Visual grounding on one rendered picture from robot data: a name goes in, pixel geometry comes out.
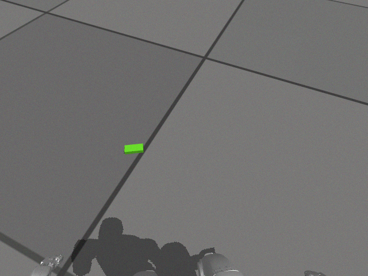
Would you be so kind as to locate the left robot hand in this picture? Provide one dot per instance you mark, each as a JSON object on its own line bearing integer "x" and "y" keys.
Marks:
{"x": 47, "y": 266}

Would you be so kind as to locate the small box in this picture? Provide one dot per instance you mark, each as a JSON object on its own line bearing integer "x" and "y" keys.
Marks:
{"x": 133, "y": 149}

